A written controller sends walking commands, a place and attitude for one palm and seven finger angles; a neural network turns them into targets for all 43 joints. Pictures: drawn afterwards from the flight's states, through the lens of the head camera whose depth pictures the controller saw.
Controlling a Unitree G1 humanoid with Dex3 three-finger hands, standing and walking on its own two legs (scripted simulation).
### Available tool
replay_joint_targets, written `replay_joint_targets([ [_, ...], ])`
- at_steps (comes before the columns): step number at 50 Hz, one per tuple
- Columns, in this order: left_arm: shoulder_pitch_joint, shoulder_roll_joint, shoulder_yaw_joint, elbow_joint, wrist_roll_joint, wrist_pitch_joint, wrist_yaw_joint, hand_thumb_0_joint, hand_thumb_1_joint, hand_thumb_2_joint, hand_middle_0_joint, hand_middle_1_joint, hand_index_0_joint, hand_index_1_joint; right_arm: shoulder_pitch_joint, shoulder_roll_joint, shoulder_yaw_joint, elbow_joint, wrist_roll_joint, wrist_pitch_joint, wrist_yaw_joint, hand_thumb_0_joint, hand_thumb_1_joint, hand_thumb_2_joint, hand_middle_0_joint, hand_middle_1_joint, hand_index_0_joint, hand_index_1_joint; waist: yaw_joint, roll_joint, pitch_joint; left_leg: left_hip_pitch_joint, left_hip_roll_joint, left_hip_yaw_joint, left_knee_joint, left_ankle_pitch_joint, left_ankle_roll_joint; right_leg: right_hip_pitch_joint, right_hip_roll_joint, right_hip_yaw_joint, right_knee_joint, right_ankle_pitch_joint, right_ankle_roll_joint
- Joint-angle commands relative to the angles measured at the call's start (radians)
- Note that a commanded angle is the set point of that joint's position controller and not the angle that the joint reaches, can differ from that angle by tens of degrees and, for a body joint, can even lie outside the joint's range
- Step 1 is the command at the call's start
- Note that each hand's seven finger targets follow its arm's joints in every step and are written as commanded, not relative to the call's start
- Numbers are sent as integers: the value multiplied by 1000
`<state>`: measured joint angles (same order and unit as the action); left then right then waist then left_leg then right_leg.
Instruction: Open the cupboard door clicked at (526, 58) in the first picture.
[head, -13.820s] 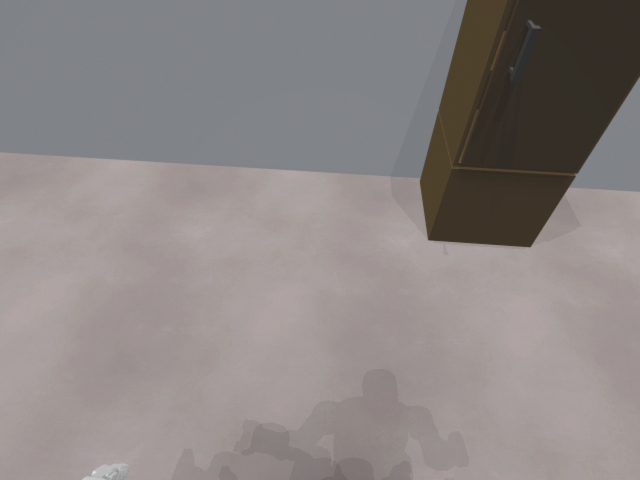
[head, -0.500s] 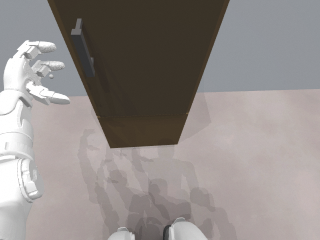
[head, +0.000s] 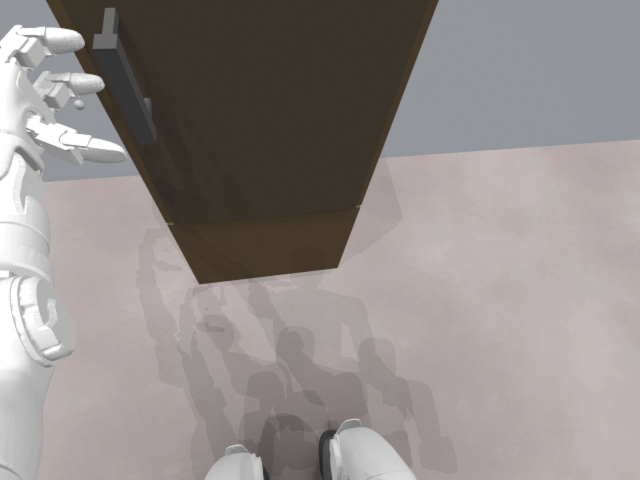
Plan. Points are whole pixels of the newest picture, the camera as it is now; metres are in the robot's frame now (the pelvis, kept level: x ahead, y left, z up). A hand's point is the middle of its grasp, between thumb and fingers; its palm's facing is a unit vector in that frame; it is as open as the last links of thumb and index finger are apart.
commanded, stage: move the hooked fingers beside the handle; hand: left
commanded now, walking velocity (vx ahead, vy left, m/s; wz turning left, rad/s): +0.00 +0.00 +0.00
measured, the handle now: (130, 82) +0.57 +0.16 +0.10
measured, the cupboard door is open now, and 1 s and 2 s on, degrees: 0 0 0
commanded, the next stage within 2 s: slide the fingers in behind the handle in 0.62 s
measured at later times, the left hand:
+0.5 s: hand (85, 114) +0.53 +0.21 +0.10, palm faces +0.03 -1.00 -0.02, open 13.9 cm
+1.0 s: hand (97, 115) +0.52 +0.19 +0.10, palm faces +0.01 -1.00 +0.00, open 14.0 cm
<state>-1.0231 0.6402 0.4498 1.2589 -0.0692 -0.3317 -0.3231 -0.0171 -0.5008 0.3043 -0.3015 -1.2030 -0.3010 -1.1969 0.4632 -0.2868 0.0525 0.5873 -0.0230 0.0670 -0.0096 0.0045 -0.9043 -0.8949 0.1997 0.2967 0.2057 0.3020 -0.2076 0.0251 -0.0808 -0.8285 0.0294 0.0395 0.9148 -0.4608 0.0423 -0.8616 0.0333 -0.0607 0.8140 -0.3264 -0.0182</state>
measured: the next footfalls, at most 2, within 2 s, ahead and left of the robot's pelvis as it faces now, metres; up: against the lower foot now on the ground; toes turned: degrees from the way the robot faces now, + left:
none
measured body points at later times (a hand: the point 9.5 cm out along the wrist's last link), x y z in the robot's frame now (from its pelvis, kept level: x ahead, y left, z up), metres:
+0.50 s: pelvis +0.01 +0.00 +0.00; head +0.14 +0.02 +0.43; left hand +0.52 +0.26 +0.10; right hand +0.01 -0.27 -0.10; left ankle -0.02 +0.09 -0.69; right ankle +0.03 -0.11 -0.69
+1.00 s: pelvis +0.00 -0.01 +0.00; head +0.13 +0.01 +0.44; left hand +0.51 +0.25 +0.10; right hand -0.01 -0.27 -0.10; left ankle -0.02 +0.09 -0.69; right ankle +0.03 -0.11 -0.69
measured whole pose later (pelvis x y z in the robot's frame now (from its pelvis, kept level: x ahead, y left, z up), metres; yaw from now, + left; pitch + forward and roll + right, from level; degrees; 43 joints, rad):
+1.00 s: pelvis +0.00 -0.01 +0.00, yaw +1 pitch +20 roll -3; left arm -0.96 0.54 0.40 1.20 -0.09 -0.35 -0.28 -0.02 -0.50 0.30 -0.30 -1.20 -0.30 -1.20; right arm 0.45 -0.28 0.04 0.60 -0.02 0.08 0.00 0.00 -0.90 -0.90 0.20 0.30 0.20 0.30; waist -0.18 0.03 -0.09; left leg -0.79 0.03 0.02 0.90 -0.46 0.03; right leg -0.82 0.04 -0.07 0.81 -0.34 -0.03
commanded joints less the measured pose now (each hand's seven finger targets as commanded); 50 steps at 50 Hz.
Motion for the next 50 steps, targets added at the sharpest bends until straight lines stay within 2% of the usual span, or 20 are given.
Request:
replay_joint_targets([
  [1, -357, 267, 47, -213, -31, -46, 3, 0, -500, 300, -300, -1200, -300, -1200, 194, -196, -71, -43, 7, 8, -3, 0, -900, -900, 200, 300, 200, 300, 32, 113, -498, 311, 6, -92, -88, 561, -22, 297, 23, 35, -37, 375, -6],
  [3, -389, 254, 22, -256, -19, -47, 10, 0, -500, 300, -300, -1200, -300, -1200, 190, -190, -72, -47, 8, 15, -3, 0, -900, -900, 200, 300, 200, 300, 24, 131, -482, 311, 4, -92, -96, 537, -20, 292, 22, 34, -41, 360, -5],
  [5, -396, 268, 44, -322, -22, -70, 22, 0, -500, 300, -300, -1200, -300, -1200, 190, -188, -79, -44, 5, 18, -3, 0, -900, -900, 200, 300, 200, 300, 35, 189, -544, 392, 10, -100, -83, 620, -31, 274, 23, 33, -35, 376, -8],
  [9, -412, 169, -18, -316, -39, -81, 27, 0, -500, 300, -300, -1200, -300, -1200, 185, -178, -79, -27, 7, 16, -1, 0, -900, -900, 200, 300, 200, 300, 10, 168, -492, 418, 15, -111, -84, 639, -34, 239, 28, 24, -44, 362, -8],
  [13, -405, 168, -31, -222, -22, -52, 36, 0, -500, 300, -300, -1200, -300, -1200, 183, -181, -74, -11, 9, 18, -3, 0, -900, -900, 200, 300, 200, 300, -2, 119, -420, 336, 4, -103, -94, 526, -23, 238, 23, 28, -55, 326, -3],
  [15, -435, 189, -18, -255, -16, -64, 43, 0, -500, 300, -300, -1200, -300, -1200, 183, -180, -74, -12, 6, 14, -5, 0, -900, -900, 200, 300, 200, 300, 6, 166, -466, 369, 4, -110, -86, 563, -30, 236, 20, 28, -43, 334, -8],
  [17, -421, 201, -8, -229, -16, -65, 49, 0, -500, 300, -300, -1200, -300, -1200, 181, -179, -71, -14, 6, 11, -6, 0, -900, -900, 200, 300, 200, 300, 2, 125, -460, 342, 3, -105, -82, 552, -26, 256, 21, 31, -41, 351, -5],
  [22, -416, 181, -17, -274, -24, -82, 39, 0, -500, 300, -300, -1200, -300, -1200, 170, -175, -73, -25, 7, 8, -1, 0, -900, -900, 200, 300, 200, 300, 12, 145, -511, 367, 3, -102, -72, 596, -28, 280, 21, 36, -32, 389, -5],
  [25, -389, 215, 16, -289, -35, -84, 32, 0, -500, 300, -300, -1200, -300, -1200, 168, -178, -76, -33, 10, 11, -2, 0, -900, -900, 200, 300, 200, 300, 25, 139, -539, 354, 0, -93, -76, 601, -22, 332, 21, 42, -33, 430, -7],
  [26, -344, 224, 24, -260, -32, -75, 28, 0, -500, 300, -300, -1200, -300, -1200, 164, -178, -75, -36, 13, 14, -2, 0, -900, -900, 200, 300, 200, 300, 35, 115, -520, 327, -2, -88, -78, 586, -19, 344, 20, 42, -35, 429, -6],
  [29, -367, 206, -2, -231, -30, -54, 25, 0, -500, 300, -300, -1200, -300, -1200, 154, -176, -68, -43, 17, 18, -7, 0, -900, -900, 200, 300, 200, 300, 11, 95, -424, 254, -10, -73, -88, 491, -6, 341, 17, 48, -48, 405, -5],
  [31, -383, 263, 23, -236, -23, -57, 24, 0, -500, 300, -300, -1200, -300, -1200, 155, -181, -67, -43, 18, 16, -13, 0, -900, -900, 200, 300, 200, 300, 15, 83, -450, 237, -12, -73, -90, 450, -5, 361, 15, 55, -49, 384, -2],
  [34, -431, 211, -11, -306, -35, -88, 17, 0, -500, 300, -300, -1200, -300, -1200, 153, -174, -72, -42, 14, 7, -11, 0, -900, -900, 200, 300, 200, 300, 9, 168, -507, 330, -8, -85, -81, 506, -13, 322, 19, 49, -42, 383, -9],
  [35, -438, 218, -2, -306, -44, -92, 15, 0, -500, 300, -300, -1200, -300, -1200, 160, -177, -74, -29, 13, 6, -11, 0, -900, -900, 200, 300, 200, 300, 3, 138, -526, 345, -3, -93, -78, 523, -16, 319, 20, 47, -43, 389, -5],
  [37, -416, 171, -33, -247, -51, -77, 6, 0, -500, 300, -300, -1200, -300, -1200, 155, -175, -70, -21, 17, 4, -10, 0, -900, -900, 200, 300, 200, 300, -5, 122, -468, 308, -6, -87, -86, 477, -13, 307, 19, 45, -53, 362, -3],
  [39, -387, 172, -27, -243, -50, -67, 4, 0, -500, 300, -300, -1200, -300, -1200, 157, -180, -70, -27, 16, 2, -10, 0, -900, -900, 200, 300, 200, 300, 10, 140, -473, 302, -10, -85, -88, 477, -12, 314, 18, 44, -49, 360, -9],
  [42, -406, 166, -35, -225, -41, -50, 21, 0, -500, 300, -300, -1200, -300, -1200, 160, -178, -70, -20, 14, 3, -7, 0, -900, -900, 200, 300, 200, 300, 2, 114, -437, 282, -8, -88, -95, 441, -11, 293, 17, 42, -58, 328, -4],
  [46, -403, 166, -19, -312, -35, -84, 50, 0, -500, 300, -300, -1200, -300, -1200, 160, -170, -76, -31, 8, -3, 0, 0, -900, -900, 200, 300, 200, 300, 28, 171, -531, 351, -8, -93, -87, 524, -22, 311, 18, 40, -40, 372, -10],
  [47, -387, 123, -44, -299, -40, -84, 54, 0, -500, 300, -300, -1200, -300, -1200, 159, -167, -76, -29, 9, -4, 5, 0, -900, -900, 200, 300, 200, 300, 19, 142, -514, 351, -7, -91, -88, 523, -20, 307, 20, 39, -46, 373, -8],
  [50, -370, 148, -22, -255, -37, -76, 66, 0, -500, 300, -300, -1200, -300, -1200, 155, -172, -74, -32, 12, 1, 4, 0, -900, -900, 200, 300, 200, 300, 20, 85, -451, 268, -11, -80, -101, 457, -12, 342, 19, 44, -50, 368, -6],
])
